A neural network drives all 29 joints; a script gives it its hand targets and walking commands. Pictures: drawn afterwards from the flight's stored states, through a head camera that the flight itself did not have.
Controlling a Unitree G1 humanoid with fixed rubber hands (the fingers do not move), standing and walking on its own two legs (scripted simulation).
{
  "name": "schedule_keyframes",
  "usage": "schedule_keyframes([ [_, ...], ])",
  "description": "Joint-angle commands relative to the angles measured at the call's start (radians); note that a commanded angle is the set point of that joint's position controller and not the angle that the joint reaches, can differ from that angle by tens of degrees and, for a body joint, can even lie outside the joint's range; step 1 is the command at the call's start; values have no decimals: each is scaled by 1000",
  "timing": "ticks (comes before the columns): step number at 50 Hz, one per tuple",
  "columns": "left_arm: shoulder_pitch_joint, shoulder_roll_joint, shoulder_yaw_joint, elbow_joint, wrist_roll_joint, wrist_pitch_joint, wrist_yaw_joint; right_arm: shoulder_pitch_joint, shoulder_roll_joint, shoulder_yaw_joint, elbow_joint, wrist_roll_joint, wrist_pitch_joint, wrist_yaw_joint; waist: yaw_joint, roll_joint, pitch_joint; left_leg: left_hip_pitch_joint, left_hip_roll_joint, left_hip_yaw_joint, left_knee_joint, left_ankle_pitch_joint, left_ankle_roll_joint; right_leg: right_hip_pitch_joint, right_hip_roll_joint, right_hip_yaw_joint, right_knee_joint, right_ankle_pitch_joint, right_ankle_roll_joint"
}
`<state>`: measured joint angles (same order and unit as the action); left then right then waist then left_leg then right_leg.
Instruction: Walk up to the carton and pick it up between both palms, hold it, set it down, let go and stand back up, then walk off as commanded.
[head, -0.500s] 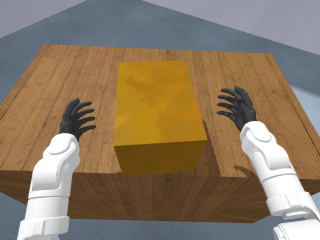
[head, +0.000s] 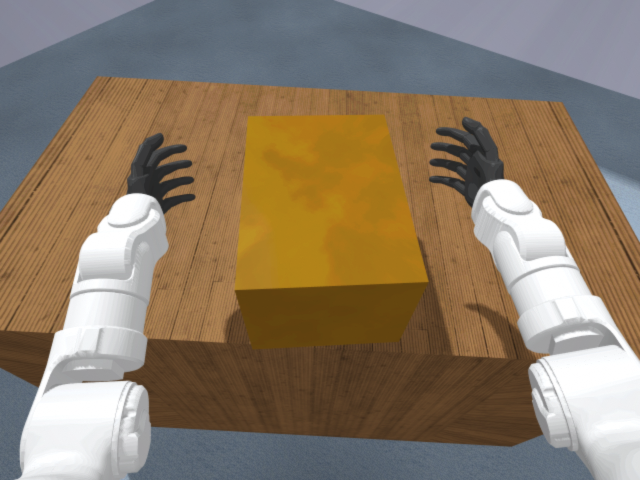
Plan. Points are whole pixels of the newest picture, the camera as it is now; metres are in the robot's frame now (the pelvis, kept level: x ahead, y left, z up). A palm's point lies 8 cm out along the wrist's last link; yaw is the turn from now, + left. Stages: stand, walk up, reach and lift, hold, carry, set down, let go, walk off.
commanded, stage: reach and lift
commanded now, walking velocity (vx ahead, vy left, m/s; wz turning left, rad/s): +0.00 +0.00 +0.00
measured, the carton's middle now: (321, 226) +0.49 +0.05 +0.00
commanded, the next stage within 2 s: none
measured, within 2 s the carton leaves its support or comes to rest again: neither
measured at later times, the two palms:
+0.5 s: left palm (186, 259) +0.40 +0.23 +0.02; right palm (440, 231) +0.46 -0.12 +0.04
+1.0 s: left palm (202, 257) +0.40 +0.21 +0.01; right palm (433, 232) +0.46 -0.11 +0.04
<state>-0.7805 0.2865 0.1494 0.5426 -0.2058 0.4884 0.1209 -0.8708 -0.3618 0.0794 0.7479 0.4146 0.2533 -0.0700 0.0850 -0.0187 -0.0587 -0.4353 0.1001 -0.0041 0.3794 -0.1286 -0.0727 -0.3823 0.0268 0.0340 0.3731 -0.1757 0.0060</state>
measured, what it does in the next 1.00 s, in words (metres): stands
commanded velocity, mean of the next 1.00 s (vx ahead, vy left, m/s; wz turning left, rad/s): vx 0.00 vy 0.00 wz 0.00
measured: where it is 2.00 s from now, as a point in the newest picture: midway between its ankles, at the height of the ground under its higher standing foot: outside the picture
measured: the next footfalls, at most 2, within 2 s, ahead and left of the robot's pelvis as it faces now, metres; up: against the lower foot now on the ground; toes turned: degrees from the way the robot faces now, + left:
none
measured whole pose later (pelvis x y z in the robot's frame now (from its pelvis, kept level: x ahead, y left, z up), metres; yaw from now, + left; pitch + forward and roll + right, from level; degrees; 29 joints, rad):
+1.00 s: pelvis -0.02 +0.01 -0.04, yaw -1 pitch +25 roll -2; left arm -0.91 0.13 0.07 1.25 -0.23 -0.24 0.13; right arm -1.00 -0.22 0.07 1.23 0.30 -0.17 -0.05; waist 0.10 0.00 -0.28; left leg -0.92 0.09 -0.02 0.68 -0.21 -0.06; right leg -0.86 0.03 0.03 0.67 -0.26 0.02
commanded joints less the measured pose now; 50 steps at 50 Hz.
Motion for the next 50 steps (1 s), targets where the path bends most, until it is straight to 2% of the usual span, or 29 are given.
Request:
schedule_keyframes([
  [1, -478, 125, -4, -182, -19, -156, 5, -545, -199, -80, -172, -10, -132, 6, -3, 36, -867, 416, -86, 62, 95, 465, 9, 177, 42, -74, 25, 446, 13],
  [3, -473, 133, 18, -164, 15, -178, -1, -502, -184, -56, -110, -6, -147, 12, 2, 89, -923, 461, -83, 61, 115, 545, -5, 134, 48, -70, 13, 484, 9],
  [6, -416, 104, 32, 107, 58, -233, -33, -469, -144, -18, 97, -28, -166, 21, 16, 26, -720, 399, -88, 70, 100, 457, 11, 133, 43, -73, -1, 393, 15],
  [8, -453, 83, 30, -29, 59, -318, -31, -504, -117, -33, -21, -49, -241, 16, 5, 42, -829, 388, -94, 71, 105, 495, 0, 167, 43, -76, 23, 448, 20],
  [10, -525, 88, 7, -14, 43, -417, -25, -576, -105, -38, -59, -65, -303, 20, 7, 38, -885, 346, -101, 84, 123, 495, -1, 142, 46, -68, 34, 477, 21],
  [14, -436, 44, 28, 198, 87, -518, -33, -502, -92, -36, 134, -116, -361, 38, 19, 28, -837, 352, -92, 81, 127, 502, -2, 93, 52, -79, 41, 434, 12],
  [15, -496, 70, 24, 140, 62, -565, -33, -548, -53, -27, 41, -97, -388, 29, 27, 33, -922, 279, -100, 88, 141, 477, 0, 128, 37, -62, 59, 492, 22],
  [17, -484, 62, 25, 128, 50, -634, -29, -548, -56, -4, 19, -81, -432, 28, 43, -1, -990, 258, -98, 106, 164, 504, -1, 177, 42, -63, 106, 559, 35],
  [18, -516, 62, 20, 148, 61, -663, -23, -542, -74, -35, 75, -109, -453, 21, -4, 26, -1031, 258, -100, 109, 179, 521, -12, 156, 45, -72, 112, 593, 41],
  [19, -490, 91, 27, 251, 69, -673, -24, -565, -70, -11, 88, -93, -462, 22, 26, 24, -994, 187, -102, 104, 182, 468, -10, 168, 34, -61, 121, 569, 36],
  [23, -505, 40, -9, 290, 62, -752, -17, -514, -62, -42, 170, -125, -510, 18, -18, 47, -1021, 196, -91, 104, 221, 446, -24, 65, 49, -81, 153, 491, 39],
  [25, -462, 44, 4, 335, 50, -761, -19, -526, -69, -19, 169, -108, -530, 8, 16, 8, -1038, 195, -87, 106, 245, 520, -28, 52, 56, -77, 155, 531, 39],
  [27, -527, 31, -25, 313, 29, -792, -14, -561, -44, -34, 183, -125, -546, 8, -12, 52, -1056, 157, -91, 89, 261, 486, -33, 9, 52, -87, 173, 474, 42],
  [28, -553, 45, -24, 293, 28, -799, -5, -583, -59, -14, 165, -94, -545, 13, 24, 53, -1114, 145, -94, 101, 265, 465, -26, -1, 46, -74, 182, 472, 42],
  [30, -494, 46, -18, 325, 28, -804, -6, -542, -46, -7, 146, -109, -546, 8, 6, -17, -1154, 142, -85, 97, 287, 456, -15, 28, 55, -77, 209, 524, 49],
  [31, -499, 54, -4, 355, 34, -795, -5, -558, -51, 17, 169, -103, -536, 10, 23, -56, -1136, 97, -92, 110, 279, 437, -4, 69, 52, -64, 208, 531, 56],
  [33, -558, 44, -31, 447, 16, -791, -4, -625, -58, 3, 210, -95, -515, 21, 27, -37, -1075, 47, -87, 103, 254, 319, -2, 1, 53, -82, 198, 338, 46],
  [35, -576, 25, -73, 415, -23, -798, 4, -631, -58, -12, 210, -80, -506, 34, 27, 15, -1067, 83, -80, 93, 275, 314, -3, -102, 53, -93, 203, 240, 25],
  [36, -604, 19, -78, 459, -16, -790, 5, -647, -40, 13, 253, -76, -503, 38, 45, -13, -1026, 46, -78, 95, 273, 271, 3, -113, 44, -78, 204, 211, 32],
  [37, -612, 24, -70, 455, -40, -799, 3, -654, -40, 10, 192, -85, -505, 28, 36, -58, -1083, 40, -79, 105, 289, 281, 14, -95, 49, -85, 216, 237, 34],
  [38, -580, 39, -71, 463, -48, -805, -3, -642, -35, 50, 170, -52, -509, 30, 60, -64, -1066, 20, -84, 99, 295, 290, 14, -61, 42, -71, 231, 291, 39],
  [40, -608, 55, -64, 486, -48, -817, -6, -653, -30, 43, 193, -60, -503, 31, 38, -78, -1062, -28, -88, 104, 296, 248, 17, -25, 36, -68, 244, 268, 45],
  [41, -606, 28, -70, 549, -50, -813, -3, -687, -12, 51, 192, -63, -507, 32, 64, -79, -1055, -46, -84, 104, 292, 255, 19, -64, 37, -69, 256, 266, 43],
  [42, -617, 42, -57, 481, -33, -821, 2, -645, -20, 4, 203, -87, -506, 26, 27, -50, -1091, -38, -89, 106, 303, 248, 12, -42, 33, -66, 258, 258, 40],
  [45, -631, -45, -87, 503, -10, -803, 10, -642, 23, -20, 289, -115, -483, 32, 25, -16, -1025, 33, -78, 94, 298, 231, 6, -162, 41, -90, 236, 137, 18],
  [46, -633, -51, -90, 476, -7, -796, 8, -627, 41, -31, 287, -128, -485, 24, -3, -16, -1015, 55, -76, 96, 308, 250, 6, -173, 50, -93, 228, 170, 19],
  [47, -637, -31, -53, 494, 7, -790, 9, -667, 19, -32, 276, -125, -483, 26, 28, -26, -1016, 39, -81, 96, 307, 264, 9, -160, 51, -96, 226, 166, 17],
  [49, -652, -94, -90, 462, -8, -798, 11, -660, 75, -53, 261, -149, -477, 28, 5, -30, -994, 53, -78, 94, 312, 252, 8, -167, 49, -99, 228, 148, 21],
  [50, -693, -103, -75, 433, 15, -803, 20, -686, 64, -74, 283, -169, -482, 30, 19, -13, -1043, 52, -78, 86, 311, 273, 4, -177, 52, -97, 229, 150, 13],
])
